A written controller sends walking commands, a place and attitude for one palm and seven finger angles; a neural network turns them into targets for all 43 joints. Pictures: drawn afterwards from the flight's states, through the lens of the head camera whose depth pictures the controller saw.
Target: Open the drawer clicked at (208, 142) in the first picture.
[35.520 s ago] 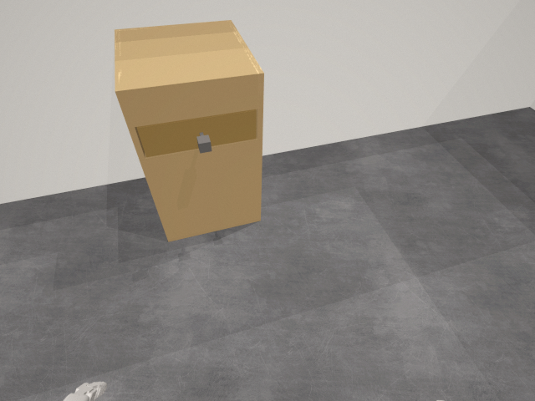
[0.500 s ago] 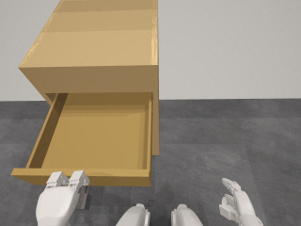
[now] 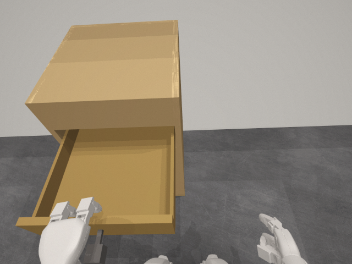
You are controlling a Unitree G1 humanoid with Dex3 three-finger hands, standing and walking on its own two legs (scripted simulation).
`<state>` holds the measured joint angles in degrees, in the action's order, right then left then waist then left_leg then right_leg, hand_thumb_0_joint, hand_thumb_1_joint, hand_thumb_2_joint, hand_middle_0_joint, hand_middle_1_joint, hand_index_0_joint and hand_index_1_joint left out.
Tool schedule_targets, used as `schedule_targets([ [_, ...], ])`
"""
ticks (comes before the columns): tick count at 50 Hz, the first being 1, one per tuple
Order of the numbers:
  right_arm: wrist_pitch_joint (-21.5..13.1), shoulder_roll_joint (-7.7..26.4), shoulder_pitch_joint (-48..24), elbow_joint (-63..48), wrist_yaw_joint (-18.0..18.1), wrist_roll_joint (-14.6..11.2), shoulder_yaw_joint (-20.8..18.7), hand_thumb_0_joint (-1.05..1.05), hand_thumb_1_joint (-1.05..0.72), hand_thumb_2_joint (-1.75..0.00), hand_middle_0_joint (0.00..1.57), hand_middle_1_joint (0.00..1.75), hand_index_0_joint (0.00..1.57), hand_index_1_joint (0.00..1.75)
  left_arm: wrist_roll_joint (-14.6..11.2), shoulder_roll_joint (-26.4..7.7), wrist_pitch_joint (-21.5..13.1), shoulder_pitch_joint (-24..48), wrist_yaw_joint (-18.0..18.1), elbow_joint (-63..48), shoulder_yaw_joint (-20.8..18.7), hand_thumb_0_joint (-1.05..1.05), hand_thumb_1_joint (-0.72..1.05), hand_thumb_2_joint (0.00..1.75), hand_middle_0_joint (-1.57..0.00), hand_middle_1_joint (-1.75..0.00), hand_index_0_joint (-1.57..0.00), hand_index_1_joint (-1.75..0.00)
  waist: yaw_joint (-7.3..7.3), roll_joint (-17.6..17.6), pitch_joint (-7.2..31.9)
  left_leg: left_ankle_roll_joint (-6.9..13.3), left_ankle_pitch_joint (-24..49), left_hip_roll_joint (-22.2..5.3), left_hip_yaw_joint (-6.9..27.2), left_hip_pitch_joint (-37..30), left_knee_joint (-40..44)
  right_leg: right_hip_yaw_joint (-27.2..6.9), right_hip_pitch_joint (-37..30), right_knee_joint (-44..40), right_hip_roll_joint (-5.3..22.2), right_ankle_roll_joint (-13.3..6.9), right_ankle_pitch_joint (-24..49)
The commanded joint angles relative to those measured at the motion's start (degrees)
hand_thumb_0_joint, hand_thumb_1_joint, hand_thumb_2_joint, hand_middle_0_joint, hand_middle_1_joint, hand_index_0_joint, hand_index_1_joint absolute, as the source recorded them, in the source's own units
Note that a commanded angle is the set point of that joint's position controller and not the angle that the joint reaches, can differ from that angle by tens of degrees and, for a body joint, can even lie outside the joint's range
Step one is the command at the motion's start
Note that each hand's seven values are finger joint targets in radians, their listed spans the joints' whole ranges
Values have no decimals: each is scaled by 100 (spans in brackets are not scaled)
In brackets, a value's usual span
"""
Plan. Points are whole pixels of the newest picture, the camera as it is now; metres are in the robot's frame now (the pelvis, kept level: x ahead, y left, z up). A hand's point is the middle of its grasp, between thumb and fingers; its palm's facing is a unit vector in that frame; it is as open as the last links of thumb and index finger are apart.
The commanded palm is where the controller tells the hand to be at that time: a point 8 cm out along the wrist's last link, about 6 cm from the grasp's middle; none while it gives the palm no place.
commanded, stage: lift the hand off the handle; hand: left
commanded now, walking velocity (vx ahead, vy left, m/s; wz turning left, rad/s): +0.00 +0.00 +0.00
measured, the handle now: (97, 245) +0.18 +0.23 -0.13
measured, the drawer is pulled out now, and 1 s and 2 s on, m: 0.30 0.30 0.30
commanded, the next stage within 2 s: draw the hand back to the body in 0.82 s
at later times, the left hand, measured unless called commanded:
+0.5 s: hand (72, 243) +0.16 +0.23 +0.01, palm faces -0.04 -0.14 -0.99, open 13.9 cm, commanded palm +0.14 +0.23 +0.06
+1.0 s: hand (67, 241) +0.16 +0.23 +0.02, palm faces -0.04 -0.13 -0.99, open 13.9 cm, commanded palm +0.14 +0.24 +0.09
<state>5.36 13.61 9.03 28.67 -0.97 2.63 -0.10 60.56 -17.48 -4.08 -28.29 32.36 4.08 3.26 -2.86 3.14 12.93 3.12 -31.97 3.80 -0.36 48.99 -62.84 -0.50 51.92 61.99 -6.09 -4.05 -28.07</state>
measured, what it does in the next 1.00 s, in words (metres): stands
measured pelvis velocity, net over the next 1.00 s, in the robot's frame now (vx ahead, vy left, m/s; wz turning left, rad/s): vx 0.01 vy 0.01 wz -0.01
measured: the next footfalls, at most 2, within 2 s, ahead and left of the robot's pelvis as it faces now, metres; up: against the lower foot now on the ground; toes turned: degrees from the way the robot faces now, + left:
none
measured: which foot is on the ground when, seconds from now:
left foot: down 0.00-1.00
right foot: down 0.00-1.00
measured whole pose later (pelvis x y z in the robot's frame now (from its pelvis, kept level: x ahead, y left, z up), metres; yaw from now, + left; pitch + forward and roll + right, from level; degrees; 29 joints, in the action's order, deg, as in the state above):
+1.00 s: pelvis +0.01 +0.01 +0.03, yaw -1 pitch +12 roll +0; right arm 5.5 13.9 10.9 27.4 -2.4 1.8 -0.3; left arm 60.4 -19.3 -4.3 -33.3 28.1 -3.2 3.6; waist -4.1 3.1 10.4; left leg 3.5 -28.3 3.8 -0.8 36.3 -52.4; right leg -2.1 39.4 52.2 -6.0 -3.6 -24.7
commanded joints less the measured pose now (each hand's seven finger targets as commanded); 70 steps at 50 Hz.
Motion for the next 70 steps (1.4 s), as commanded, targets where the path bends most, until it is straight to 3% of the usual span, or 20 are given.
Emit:
schedule_targets([
  [1,-233,583,-461,-1036,39,-81,-219,0,-90,-90,20,30,20,30,-15,-888,13,-654,177,-876,-520,0,-50,30,-30,-120,-30,-120,-100,-338,800,-38,1790,-109,163,-735,1023,-448,-1567,-1189,336,-10,1996],
  [9,-316,580,-426,-1000,9,30,-255,0,-90,-90,20,30,20,30,30,-887,-260,-350,159,-1281,-553,0,-50,30,-30,-120,-30,-120,37,-259,602,-13,1818,-129,199,-1075,1036,-473,-1297,-1340,342,-41,1848],
  [12,-308,600,-396,-975,1,42,-280,0,-90,-90,20,30,20,30,85,-1022,-279,-247,186,-1272,-722,0,-50,30,-30,-120,-30,-120,30,-353,686,-31,1637,-127,196,-1038,1007,-520,-1194,-1336,340,-23,1544],
  [16,-310,575,-396,-1060,-26,-7,-302,0,-90,-90,20,30,20,30,-5,-889,-242,-606,140,-1492,-581,0,-50,30,-30,-120,-30,-120,-80,-12,878,-40,1921,-102,175,-1338,1132,-436,-1502,-1360,338,-51,1817],
  [20,-295,580,-405,-1066,-77,-43,-268,0,-90,-90,20,30,20,30,-117,-851,-114,-771,28,-1514,-499,0,-50,30,-30,-120,-30,-120,-48,-292,866,-41,2169,-125,192,-1422,1237,-459,-1702,-1439,338,-9,2137],
  [24,-271,562,-538,-1081,-48,-113,-227,0,-90,-90,20,30,20,30,-183,-992,-75,-978,-39,-1301,-695,0,-50,30,-30,-120,-30,-120,-97,-673,331,-9,1885,-118,205,-1125,1400,-599,-1970,-1646,370,4,2220],
  [27,-270,580,-519,-1067,-66,-97,-217,0,-90,-90,20,30,20,30,-63,-1174,-107,-723,-2,-1467,-845,0,-50,30,-30,-120,-30,-120,-129,-401,397,-15,1768,-99,177,-1250,1482,-668,-1922,-1710,393,-3,1949],
  [31,-288,576,-480,-1079,-55,-79,-281,0,-90,-90,20,30,20,30,-77,-1029,-140,-461,-15,-1851,-667,0,-50,30,-30,-120,-30,-120,-67,-2,348,-1,1800,-141,192,-1654,1522,-579,-1720,-1801,376,-52,1680],
  [35,-301,601,-423,-1061,-77,-70,-287,0,-90,-90,20,30,20,30,-183,-945,-128,-329,-134,-1916,-538,0,-50,30,-30,-120,-30,-120,56,-248,387,2,1750,-165,233,-1745,1560,-552,-1613,-1889,377,-11,1430],
  [41,-284,591,-491,-1072,-78,-155,-296,0,-90,-90,20,30,20,30,-158,-832,-36,-547,-253,-1491,-435,0,-50,30,-30,-120,-30,-120,-77,-500,22,-9,1615,-190,252,-1534,1734,-443,-1750,-1909,354,-8,1406],
  [42,-284,606,-497,-1100,-103,-138,-260,0,-90,-90,20,30,20,30,-111,-960,-18,-574,-242,-1517,-541,0,-50,30,-30,-120,-30,-120,-122,-474,318,-13,1676,-172,228,-1535,1741,-456,-1872,-1878,381,14,1437],
  [46,-271,565,-506,-1127,-90,-140,-270,0,-90,-90,20,30,20,30,-29,-1063,-53,-511,-112,-1764,-651,0,-50,30,-30,-120,-30,-120,-195,-65,352,-55,1858,-158,221,-1713,1750,-507,-1912,-1820,353,-61,1588],
  [50,-289,567,-484,-1156,-111,-93,-259,0,-90,-90,20,30,20,30,-45,-1365,-33,-567,-1,-2368,-964,0,-50,30,-30,-120,-30,-120,-233,124,739,-106,2367,-175,249,-2097,1735,-600,-2020,-1782,335,-105,1926],
  [51,-302,544,-541,-1153,-108,-125,-262,0,-90,-90,20,30,20,30,-139,-1130,-15,-786,-40,-2346,-756,0,-50,30,-30,-120,-30,-120,-214,163,539,-87,2373,-180,268,-2082,1773,-506,-2095,-1822,348,-94,2012],
  [55,-292,588,-575,-1079,-148,-185,-257,0,-90,-90,20,30,20,30,-345,-1014,156,-797,-253,-2217,-670,0,-50,30,-30,-120,-30,-120,-87,-312,259,-52,2341,-240,309,-2047,1927,-483,-2162,-1999,372,-8,2072],
  [56,-321,558,-608,-1112,-129,-235,-281,0,-90,-90,20,30,20,30,-447,-911,191,-1075,-336,-2187,-586,0,-50,30,-30,-120,-30,-120,-144,-410,45,-36,2271,-261,316,-1982,1997,-475,-2301,-2057,386,-4,2107],
  [60,-328,597,-666,-1098,-117,-272,-211,0,-90,-90,20,30,20,30,-524,-1244,280,-837,-667,-2417,-759,0,-50,30,-30,-120,-30,-120,-147,-561,108,-3,2174,-255,310,-2074,2215,-577,-2528,-2268,445,55,1990],
  [64,-371,571,-659,-1133,-62,-240,-199,0,-90,-90,20,30,20,30,-489,-1490,134,-606,-832,-2993,-861,0,-50,30,-30,-120,-30,-120,-207,-56,-58,-24,2184,-282,363,-2410,2355,-596,-2475,-2408,452,-7,1683],
  [67,-383,545,-574,-1140,-70,-186,-177,0,-90,-90,20,30,20,30,-447,-1694,5,-693,-842,-3150,-1138,0,-50,30,-30,-120,-30,-120,-240,-61,108,-40,2350,-281,338,-2638,2307,-589,-2429,-2441,446,-14,1704],
  [70,-327,539,-591,-1137,-87,-206,-178,0,-90,-90,20,30,20,30,-490,-1715,24,-670,-880,-3140,-1283,0,-50,30,-30,-120,-30,-120,-216,88,-161,-70,2256,-295,357,-2641,2388,-546,-2361,-2498,429,-23,1572],
])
